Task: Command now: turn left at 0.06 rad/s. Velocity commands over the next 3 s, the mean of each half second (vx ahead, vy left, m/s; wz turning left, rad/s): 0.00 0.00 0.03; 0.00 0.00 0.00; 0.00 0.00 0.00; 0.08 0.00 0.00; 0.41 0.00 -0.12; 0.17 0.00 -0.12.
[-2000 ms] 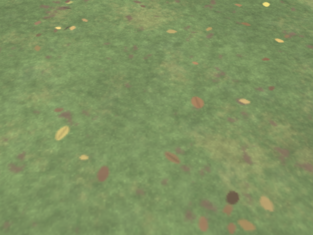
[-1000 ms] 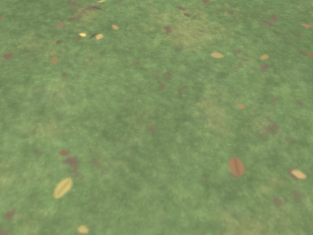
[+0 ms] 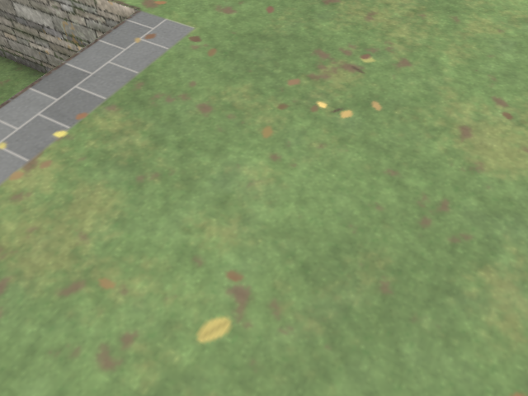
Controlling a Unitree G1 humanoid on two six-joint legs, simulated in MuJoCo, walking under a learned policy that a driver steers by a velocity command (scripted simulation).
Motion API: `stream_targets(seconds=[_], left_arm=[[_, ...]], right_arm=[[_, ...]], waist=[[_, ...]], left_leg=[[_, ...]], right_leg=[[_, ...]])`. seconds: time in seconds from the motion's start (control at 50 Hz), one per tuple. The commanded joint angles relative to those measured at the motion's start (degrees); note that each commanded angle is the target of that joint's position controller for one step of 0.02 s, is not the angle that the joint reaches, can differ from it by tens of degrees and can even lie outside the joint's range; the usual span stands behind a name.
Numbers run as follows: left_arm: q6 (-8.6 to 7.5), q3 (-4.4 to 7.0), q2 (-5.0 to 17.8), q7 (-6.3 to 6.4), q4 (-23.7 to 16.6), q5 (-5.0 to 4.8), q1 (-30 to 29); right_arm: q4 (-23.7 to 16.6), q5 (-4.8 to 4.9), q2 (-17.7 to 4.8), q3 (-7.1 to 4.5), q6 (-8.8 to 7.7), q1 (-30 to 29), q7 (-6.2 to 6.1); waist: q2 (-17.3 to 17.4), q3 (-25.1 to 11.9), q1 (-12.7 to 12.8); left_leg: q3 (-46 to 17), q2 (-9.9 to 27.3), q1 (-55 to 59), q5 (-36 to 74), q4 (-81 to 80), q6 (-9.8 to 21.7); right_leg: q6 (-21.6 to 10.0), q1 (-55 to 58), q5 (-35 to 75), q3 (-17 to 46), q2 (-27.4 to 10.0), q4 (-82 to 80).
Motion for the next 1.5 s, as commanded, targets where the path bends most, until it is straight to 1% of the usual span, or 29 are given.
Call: stream_targets(seconds=[0.02, 0.04, 0.06, 0.08, 0.1, 0.12, 0.16, 0.24, 0.32, 0.5, 0.7, 1.04, 1.5], left_arm=[[-0.84, 1.44, 9.2, -0.05, -2.3, 0.75, 2.0], [-0.84, 1.68, 9.2, -0.36, -1.3, -0.05, 0.3], [-1.13, 1.13, 6.5, -0.79, -1.9, -0.01, -0.8], [-1.44, 0.81, 5.5, -0.77, -1.4, 0.48, -1.0], [-1.80, 0.63, 5.2, -0.73, -1.2, 0.55, -1.2], [-2.17, 0.49, 4.8, -0.68, -0.8, 0.48, -1.0], [-2.46, 0.28, 4.5, -0.40, 0.2, 0.31, 0.1], [-2.16, 0.05, 4.4, 0.11, 1.2, 0.18, 0.1], [-1.99, -0.15, 4.0, 0.22, 2.3, 0.09, 0.0], [-1.76, -0.52, 3.1, 0.21, 5.0, -0.02, 0.2], [-1.61, -0.89, 2.5, 0.45, 7.6, -0.11, 1.5], [-1.52, -1.54, 1.1, 0.71, 10.4, -0.22, 4.6], [-1.41, -1.95, -0.6, 0.79, 11.9, -0.37, 8.0]], right_arm=[[-1.3, -0.67, -6.7, -1.54, -1.20, 2.5, 0.34], [-0.9, -0.78, -6.3, -1.61, -1.13, 2.9, 0.35], [-0.5, -0.71, -7.9, -1.84, -0.85, 0.2, 0.11], [-0.4, -0.32, -7.9, -2.05, -0.57, -0.8, -0.20], [0.1, -0.10, -7.4, -2.01, -0.12, -0.9, -0.51], [0.6, -0.14, -7.5, -2.09, 0.19, -0.3, -0.68], [1.8, -0.14, -7.1, -2.14, 0.23, 0.4, -0.77], [4.3, 0.06, -6.9, -2.25, -0.08, 1.2, -0.83], [6.8, 0.13, -7.1, -2.29, -0.17, 2.2, -1.07], [11.5, 0.30, -7.3, -2.02, -0.16, 3.7, -1.66], [15.1, 0.39, -6.7, -1.53, -0.08, 4.5, -1.95], [18.4, 0.47, -5.4, -0.69, -0.05, 6.3, -2.09], [19.7, 0.55, -3.9, 0.12, -0.20, 9.9, -2.33]], waist=[[-0.1, -4.1, -2.5], [-5.3, -3.1, -3.9], [-3.4, -1.2, -1.8], [-2.8, -1.0, -1.6], [-2.8, -0.4, -1.5], [-2.3, -0.4, -1.4], [-0.9, -0.9, -1.2], [1.0, -0.6, -0.9], [2.1, -0.5, -0.9], [2.1, 0.0, -1.3], [1.8, 0.6, -1.5], [2.0, 1.4, -1.6], [1.9, 2.1, -1.6]], left_leg=[[-7.1, 7.1, -1.9, 3.6, -4.4, 2.8], [-3.6, 4.1, 0.9, 0.7, -5.0, 0.8], [-3.3, 3.8, 2.8, 1.1, -3.6, -0.1], [-3.2, 4.0, 3.3, 2.1, -2.9, 0.0], [-3.7, 4.4, 3.2, 3.9, -2.8, 0.3], [-3.8, 4.5, 2.9, 5.1, -2.9, 0.4], [-3.9, 4.7, 2.8, 6.0, -3.1, 0.4], [-3.6, 4.6, 2.4, 6.9, -3.2, -0.1], [-3.3, 4.6, 2.6, 7.7, -3.3, -0.5], [-2.9, 4.6, 3.3, 8.6, -3.4, -0.7], [-2.4, 4.4, 3.3, 8.4, -3.7, -0.8], [-1.6, 4.2, 2.6, 7.4, -4.2, -1.1], [-1.1, 4.0, 1.6, 6.7, -4.2, -1.3]], right_leg=[[-3.0, 9.6, 20.9, 4.0, -4.2, -7.2], [-5.5, 3.6, 10.6, 3.7, -3.9, -6.9], [-5.4, 0.1, 4.6, 3.5, -2.6, -8.5], [-4.5, -0.8, 2.7, 3.2, -2.2, -9.2], [-3.7, -0.9, 3.7, 2.6, -1.6, -9.3], [-3.3, -0.3, 4.3, 2.3, -1.3, -9.0], [-2.9, 0.8, 5.1, 1.7, -0.8, -8.2], [-3.3, 1.9, 5.5, 1.3, -0.2, -7.8], [-3.5, 2.2, 6.0, 1.0, 0.2, -7.7], [-3.6, 2.2, 6.8, 0.2, 1.1, -8.0], [-3.5, 2.0, 6.7, -0.2, 1.7, -8.5], [-3.7, 1.5, 5.9, -0.4, 2.2, -8.9], [-4.0, 0.9, 5.7, -0.4, 2.5, -8.9]])
Next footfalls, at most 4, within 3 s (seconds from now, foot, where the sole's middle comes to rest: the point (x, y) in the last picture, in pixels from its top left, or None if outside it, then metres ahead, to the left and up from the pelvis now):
2.50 right None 0.44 -0.13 -0.77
2.94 left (248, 374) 0.56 0.08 -0.77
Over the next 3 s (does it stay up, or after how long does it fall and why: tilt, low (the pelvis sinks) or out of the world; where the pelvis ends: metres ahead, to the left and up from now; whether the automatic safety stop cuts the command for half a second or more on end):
stays up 0.44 -0.04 0.00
